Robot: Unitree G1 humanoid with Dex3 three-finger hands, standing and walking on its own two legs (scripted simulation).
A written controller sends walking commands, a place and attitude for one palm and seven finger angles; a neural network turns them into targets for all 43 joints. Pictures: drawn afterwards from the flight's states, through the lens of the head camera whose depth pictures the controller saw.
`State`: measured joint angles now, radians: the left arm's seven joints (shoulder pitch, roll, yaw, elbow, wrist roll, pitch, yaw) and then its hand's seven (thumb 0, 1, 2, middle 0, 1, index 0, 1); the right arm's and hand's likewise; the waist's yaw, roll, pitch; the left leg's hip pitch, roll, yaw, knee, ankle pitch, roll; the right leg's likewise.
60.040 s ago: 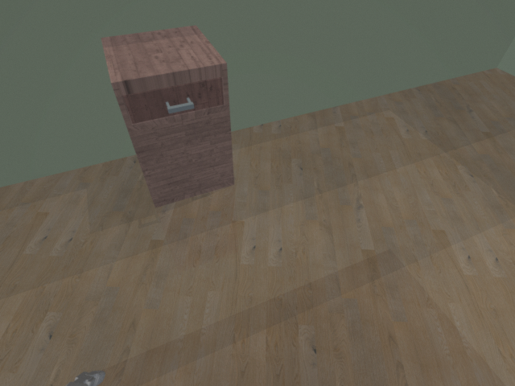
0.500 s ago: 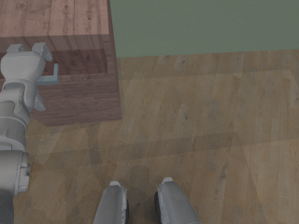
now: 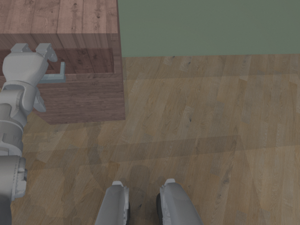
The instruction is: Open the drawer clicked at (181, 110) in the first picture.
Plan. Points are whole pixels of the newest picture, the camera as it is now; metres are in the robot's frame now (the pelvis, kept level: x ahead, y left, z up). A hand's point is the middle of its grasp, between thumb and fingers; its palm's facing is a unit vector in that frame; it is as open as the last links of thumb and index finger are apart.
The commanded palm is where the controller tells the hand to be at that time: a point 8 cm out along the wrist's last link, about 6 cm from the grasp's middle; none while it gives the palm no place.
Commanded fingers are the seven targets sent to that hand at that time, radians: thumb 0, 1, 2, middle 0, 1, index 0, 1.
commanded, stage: re-aim the fingers above the handle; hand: left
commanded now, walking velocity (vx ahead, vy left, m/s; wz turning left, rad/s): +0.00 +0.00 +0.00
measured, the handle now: (47, 72) +0.55 +0.30 -0.07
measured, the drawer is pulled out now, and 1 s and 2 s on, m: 0.00 0.00 0.00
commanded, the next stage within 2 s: lower the fingers behind the handle in 0.60 s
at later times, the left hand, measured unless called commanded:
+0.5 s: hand (41, 73) +0.50 +0.28 +0.00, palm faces -0.07 -0.03 -1.00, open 13.8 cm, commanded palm +0.50 +0.27 +0.03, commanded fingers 0.00 -0.50 0.30 -0.30 -1.20 -0.30 -1.20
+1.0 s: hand (39, 78) +0.50 +0.30 -0.03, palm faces -0.10 -0.03 -0.99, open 13.8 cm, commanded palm +0.50 +0.28 +0.01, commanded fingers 0.00 -0.50 0.30 -0.30 -1.20 -0.30 -1.20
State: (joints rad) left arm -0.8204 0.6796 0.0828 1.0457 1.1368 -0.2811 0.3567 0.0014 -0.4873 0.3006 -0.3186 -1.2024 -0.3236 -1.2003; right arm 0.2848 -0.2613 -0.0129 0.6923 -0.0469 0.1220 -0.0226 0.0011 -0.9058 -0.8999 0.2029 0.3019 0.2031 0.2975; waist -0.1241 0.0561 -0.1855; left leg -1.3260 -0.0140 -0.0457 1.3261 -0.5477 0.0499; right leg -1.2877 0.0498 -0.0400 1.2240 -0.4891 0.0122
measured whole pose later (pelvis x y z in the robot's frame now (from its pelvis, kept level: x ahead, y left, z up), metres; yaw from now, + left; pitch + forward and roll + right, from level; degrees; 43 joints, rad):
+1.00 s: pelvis -0.01 -0.01 -0.02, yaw -1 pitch +33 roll -6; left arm -0.88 0.78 0.13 1.12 1.15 -0.29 0.31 0.00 -0.49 0.30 -0.32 -1.20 -0.32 -1.20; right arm 0.29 -0.28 0.02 0.65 -0.04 0.11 -0.04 0.00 -0.91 -0.90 0.20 0.30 0.20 0.30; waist -0.17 0.06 -0.19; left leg -1.42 0.00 -0.04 1.40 -0.57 0.04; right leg -1.39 0.07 -0.04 1.30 -0.50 0.00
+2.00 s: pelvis -0.02 +0.01 -0.07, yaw -3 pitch +36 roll -9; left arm -0.91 0.77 0.14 1.08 1.17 -0.21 0.37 0.00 -0.49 0.30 -0.31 -1.20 -0.31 -1.20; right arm 0.25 -0.25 0.03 0.66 -0.07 0.13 0.01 0.00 -0.91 -0.90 0.20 0.30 0.20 0.30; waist -0.15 0.06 -0.18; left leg -1.63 -0.01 -0.06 1.61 -0.62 0.06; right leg -1.58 0.06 -0.07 1.49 -0.55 0.02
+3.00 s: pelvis -0.01 +0.00 -0.07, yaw -3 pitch +36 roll -8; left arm -0.86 0.76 0.15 1.01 1.15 -0.23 0.34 0.00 0.67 0.80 -0.34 -1.28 -0.39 -1.32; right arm 0.24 -0.25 0.01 0.66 -0.07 0.14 0.01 0.00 -0.91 -0.90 0.20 0.30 0.20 0.30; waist -0.13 0.06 -0.18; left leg -1.60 -0.01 -0.06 1.60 -0.63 0.06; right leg -1.56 0.06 -0.06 1.48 -0.56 0.02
